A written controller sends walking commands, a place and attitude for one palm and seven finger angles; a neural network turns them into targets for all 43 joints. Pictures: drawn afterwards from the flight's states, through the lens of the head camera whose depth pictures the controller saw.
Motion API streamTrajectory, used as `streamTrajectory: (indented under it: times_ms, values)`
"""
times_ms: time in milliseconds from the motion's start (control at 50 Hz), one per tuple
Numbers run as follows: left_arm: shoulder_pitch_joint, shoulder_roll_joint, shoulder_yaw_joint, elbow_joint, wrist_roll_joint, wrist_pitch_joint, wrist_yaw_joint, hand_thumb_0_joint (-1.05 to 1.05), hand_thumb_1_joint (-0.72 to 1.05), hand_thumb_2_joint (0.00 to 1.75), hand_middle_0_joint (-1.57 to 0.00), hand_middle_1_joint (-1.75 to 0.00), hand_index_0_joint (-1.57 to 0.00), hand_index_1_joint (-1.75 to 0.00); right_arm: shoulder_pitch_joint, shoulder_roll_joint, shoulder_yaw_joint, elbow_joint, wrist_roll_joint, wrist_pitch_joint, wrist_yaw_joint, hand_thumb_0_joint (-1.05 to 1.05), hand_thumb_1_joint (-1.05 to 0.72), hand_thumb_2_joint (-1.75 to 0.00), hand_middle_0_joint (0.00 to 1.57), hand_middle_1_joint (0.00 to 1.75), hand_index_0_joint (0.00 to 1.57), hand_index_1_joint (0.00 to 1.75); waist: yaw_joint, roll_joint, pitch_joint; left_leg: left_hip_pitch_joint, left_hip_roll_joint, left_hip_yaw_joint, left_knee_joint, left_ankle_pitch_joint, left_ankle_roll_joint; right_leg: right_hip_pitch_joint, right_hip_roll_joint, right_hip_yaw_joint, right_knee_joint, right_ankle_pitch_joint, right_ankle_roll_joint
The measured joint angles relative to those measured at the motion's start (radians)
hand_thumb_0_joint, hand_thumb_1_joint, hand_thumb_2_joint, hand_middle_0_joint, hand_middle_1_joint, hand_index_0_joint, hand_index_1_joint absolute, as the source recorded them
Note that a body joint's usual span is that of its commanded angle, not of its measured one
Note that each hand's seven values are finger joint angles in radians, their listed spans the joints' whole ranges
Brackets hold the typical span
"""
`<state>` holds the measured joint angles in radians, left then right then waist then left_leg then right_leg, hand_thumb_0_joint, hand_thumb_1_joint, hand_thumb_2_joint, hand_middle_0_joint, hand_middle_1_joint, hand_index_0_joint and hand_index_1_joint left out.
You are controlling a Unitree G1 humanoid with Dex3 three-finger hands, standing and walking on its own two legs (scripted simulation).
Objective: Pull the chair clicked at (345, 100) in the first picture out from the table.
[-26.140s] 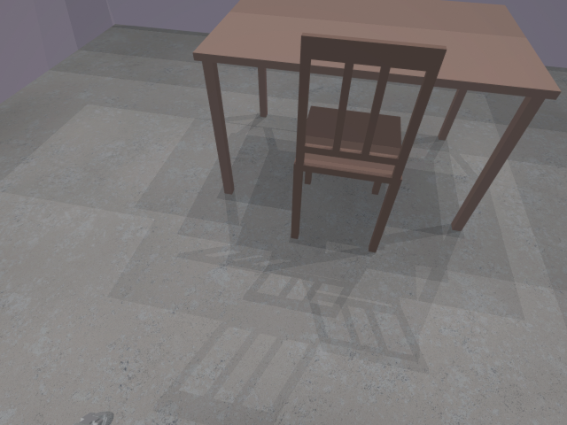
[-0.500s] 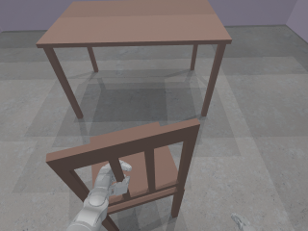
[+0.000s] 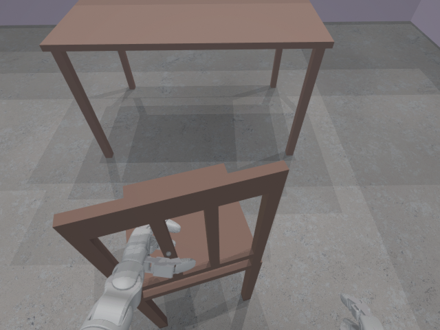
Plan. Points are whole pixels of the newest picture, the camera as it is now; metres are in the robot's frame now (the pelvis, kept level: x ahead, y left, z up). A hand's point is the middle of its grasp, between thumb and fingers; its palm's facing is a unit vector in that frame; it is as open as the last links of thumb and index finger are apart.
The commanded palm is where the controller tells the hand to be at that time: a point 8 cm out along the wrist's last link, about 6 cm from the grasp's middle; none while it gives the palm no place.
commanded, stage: open the thumb and straighten the fingers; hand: left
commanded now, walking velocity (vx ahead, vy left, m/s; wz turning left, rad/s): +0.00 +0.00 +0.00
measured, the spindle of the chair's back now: (168, 250) +0.30 +0.12 -0.08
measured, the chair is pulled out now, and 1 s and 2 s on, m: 0.66 0.66 0.66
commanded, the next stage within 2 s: draw the fingers out of the gap in 0.44 s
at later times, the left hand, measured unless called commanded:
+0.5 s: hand (164, 260) +0.26 +0.12 -0.05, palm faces -0.09 -0.98 -0.18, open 17.2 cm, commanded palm +0.25 +0.17 -0.03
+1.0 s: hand (157, 302) +0.19 +0.12 -0.05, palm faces -0.07 -0.98 -0.17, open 17.4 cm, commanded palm +0.17 +0.17 -0.03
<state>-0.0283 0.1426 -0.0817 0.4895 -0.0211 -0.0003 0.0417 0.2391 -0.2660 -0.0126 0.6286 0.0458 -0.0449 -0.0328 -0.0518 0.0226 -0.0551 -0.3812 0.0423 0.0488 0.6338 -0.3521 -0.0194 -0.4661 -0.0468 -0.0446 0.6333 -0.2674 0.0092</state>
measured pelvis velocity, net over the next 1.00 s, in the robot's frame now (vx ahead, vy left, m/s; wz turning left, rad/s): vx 0.01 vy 0.00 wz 0.05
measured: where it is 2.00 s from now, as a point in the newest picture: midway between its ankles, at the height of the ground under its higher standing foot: outside the picture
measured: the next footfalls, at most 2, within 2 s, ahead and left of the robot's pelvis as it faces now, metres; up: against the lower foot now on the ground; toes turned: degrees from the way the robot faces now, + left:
none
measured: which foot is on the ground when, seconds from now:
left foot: down 0.00-1.00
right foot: down 0.00-1.00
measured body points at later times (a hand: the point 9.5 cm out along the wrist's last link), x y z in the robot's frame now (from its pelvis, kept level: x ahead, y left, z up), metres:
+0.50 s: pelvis +0.01 +0.00 -0.02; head +0.04 -0.02 +0.43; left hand +0.26 +0.17 -0.03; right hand +0.17 -0.24 -0.11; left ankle -0.02 +0.13 -0.72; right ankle +0.03 -0.13 -0.72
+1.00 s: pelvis +0.01 +0.00 -0.03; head +0.04 -0.02 +0.42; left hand +0.19 +0.17 -0.04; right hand +0.19 -0.24 -0.10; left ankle -0.02 +0.13 -0.72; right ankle +0.03 -0.13 -0.72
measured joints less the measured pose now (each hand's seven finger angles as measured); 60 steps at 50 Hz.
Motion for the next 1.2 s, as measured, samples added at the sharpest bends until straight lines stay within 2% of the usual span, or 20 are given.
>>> streamTrajectory:
  times_ms: [80,180,380,500,600,720,880,1200]
  values:
    - [0.011,0.001,0.005,-0.036,-0.008,0.041,-0.01,0.01,-0.24,0.34,-0.33,-1.18,-0.44,-1.27,-0.003,-0.002,0.003,-0.019,-0.003,-0.009,-0.005,0.01,-0.91,-0.9,0.19,0.3,0.2,0.3,0.005,0.015,-0.013,-0.034,-0.004,-0.003,0.037,-0.019,0.002,-0.034,-0.006,-0.001,0.04,-0.021,0.003]
    - [0.036,-0.003,-0.006,-0.085,-0.01,0.072,-0.019,0.0,-0.42,0.26,-0.3,-0.96,-0.35,-1.0,-0.003,0.009,0.015,-0.035,-0.006,-0.023,-0.012,0.01,-0.91,-0.9,0.2,0.3,0.2,0.3,0.013,0.026,-0.024,-0.066,-0.009,-0.012,0.078,-0.04,0.003,-0.063,-0.013,-0.007,0.083,-0.047,0.004]
    - [0.092,0.009,-0.017,-0.181,0.001,0.114,-0.027,-0.01,-0.52,0.21,-0.12,-0.34,-0.12,-0.34,0.0,0.022,0.036,-0.063,-0.011,-0.038,-0.023,0.01,-0.91,-0.9,0.2,0.3,0.21,0.3,0.019,0.03,-0.032,-0.103,-0.011,-0.03,0.134,-0.071,-0.001,-0.093,-0.02,-0.022,0.139,-0.084,0.001]
    - [0.11,0.012,-0.031,-0.227,-0.001,0.133,-0.026,-0.01,-0.53,0.2,-0.04,-0.11,-0.05,-0.12,0.006,0.011,0.035,-0.068,-0.013,-0.049,-0.03,0.01,-0.91,-0.9,0.2,0.3,0.21,0.3,0.017,0.031,-0.038,-0.114,-0.012,-0.04,0.149,-0.08,-0.002,-0.099,-0.022,-0.031,0.152,-0.095,0.0]
    - [0.137,0.01,-0.022,-0.255,0.0,0.148,-0.033,-0.01,-0.53,0.2,-0.02,-0.04,-0.02,-0.04,0.011,0.006,0.034,-0.08,-0.013,-0.043,-0.031,0.01,-0.91,-0.9,0.2,0.3,0.21,0.3,0.013,0.022,-0.043,-0.121,-0.01,-0.038,0.156,-0.084,-0.004,-0.109,-0.02,-0.028,0.162,-0.1,-0.002]
    - [0.252,0.026,-0.033,-0.356,0.008,0.156,-0.027,-0.01,-0.53,0.2,-0.01,-0.01,-0.01,-0.01,0.029,0.003,0.029,-0.113,-0.012,-0.048,-0.033,0.01,-0.91,-0.9,0.2,0.3,0.21,0.3,0.008,0.023,-0.047,-0.125,-0.007,-0.039,0.166,-0.092,-0.006,-0.112,-0.017,-0.03,0.17,-0.107,-0.003]
    - [0.395,0.029,-0.067,-0.486,0.017,0.152,-0.014,-0.01,-0.53,0.2,-0.01,0.0,-0.01,0.0,0.036,0.008,0.032,-0.13,-0.015,-0.075,-0.043,0.01,-0.91,-0.9,0.2,0.3,0.21,0.3,0.016,0.027,-0.054,-0.148,-0.01,-0.051,0.201,-0.108,-0.005,-0.127,-0.022,-0.039,0.199,-0.124,-0.002]
    - [0.594,0.037,-0.081,-0.658,0.035,0.161,-0.028,-0.01,-0.53,0.2,-0.01,0.0,-0.01,0.0,0.021,0.037,0.035,-0.166,-0.014,-0.091,-0.059,0.01,-0.91,-0.9,0.2,0.3,0.21,0.3,0.026,0.027,-0.081,-0.205,-0.014,-0.066,0.278,-0.139,0.0,-0.17,-0.03,-0.05,0.258,-0.149,0.002]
